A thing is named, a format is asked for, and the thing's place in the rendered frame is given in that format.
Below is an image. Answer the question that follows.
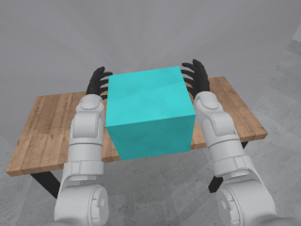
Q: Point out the right robot upper arm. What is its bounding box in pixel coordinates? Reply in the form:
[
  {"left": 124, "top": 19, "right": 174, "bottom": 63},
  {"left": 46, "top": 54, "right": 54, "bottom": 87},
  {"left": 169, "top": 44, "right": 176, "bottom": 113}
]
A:
[{"left": 216, "top": 179, "right": 301, "bottom": 226}]

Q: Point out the carton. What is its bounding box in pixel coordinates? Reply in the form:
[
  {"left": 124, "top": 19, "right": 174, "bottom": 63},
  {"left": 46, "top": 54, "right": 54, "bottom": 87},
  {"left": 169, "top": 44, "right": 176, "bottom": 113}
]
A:
[{"left": 105, "top": 66, "right": 196, "bottom": 161}]

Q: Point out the robot left forearm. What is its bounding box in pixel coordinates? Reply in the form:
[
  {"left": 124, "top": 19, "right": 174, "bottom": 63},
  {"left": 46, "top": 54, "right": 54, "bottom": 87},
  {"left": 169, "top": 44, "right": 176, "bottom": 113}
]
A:
[{"left": 54, "top": 94, "right": 105, "bottom": 220}]

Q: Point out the table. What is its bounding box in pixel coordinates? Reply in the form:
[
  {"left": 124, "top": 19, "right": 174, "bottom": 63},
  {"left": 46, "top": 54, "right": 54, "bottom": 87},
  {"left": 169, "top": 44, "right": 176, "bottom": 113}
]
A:
[{"left": 5, "top": 76, "right": 268, "bottom": 199}]

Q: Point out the robot right forearm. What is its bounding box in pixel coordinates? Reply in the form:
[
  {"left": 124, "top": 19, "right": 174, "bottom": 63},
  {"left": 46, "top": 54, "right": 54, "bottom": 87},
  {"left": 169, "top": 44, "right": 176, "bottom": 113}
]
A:
[{"left": 193, "top": 91, "right": 277, "bottom": 211}]

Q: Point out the left robot upper arm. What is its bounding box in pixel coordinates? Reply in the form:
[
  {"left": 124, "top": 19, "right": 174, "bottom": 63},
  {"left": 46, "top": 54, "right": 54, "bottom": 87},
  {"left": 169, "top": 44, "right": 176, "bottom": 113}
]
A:
[{"left": 36, "top": 184, "right": 109, "bottom": 226}]

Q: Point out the robot left hand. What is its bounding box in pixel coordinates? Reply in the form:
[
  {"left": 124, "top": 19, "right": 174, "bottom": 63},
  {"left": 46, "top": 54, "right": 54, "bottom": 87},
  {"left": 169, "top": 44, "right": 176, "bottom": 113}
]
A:
[{"left": 86, "top": 66, "right": 113, "bottom": 100}]

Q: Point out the robot right hand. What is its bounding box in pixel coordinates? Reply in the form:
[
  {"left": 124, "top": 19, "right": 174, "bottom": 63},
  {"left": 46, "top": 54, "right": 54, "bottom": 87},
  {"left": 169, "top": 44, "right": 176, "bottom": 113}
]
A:
[{"left": 181, "top": 59, "right": 210, "bottom": 100}]

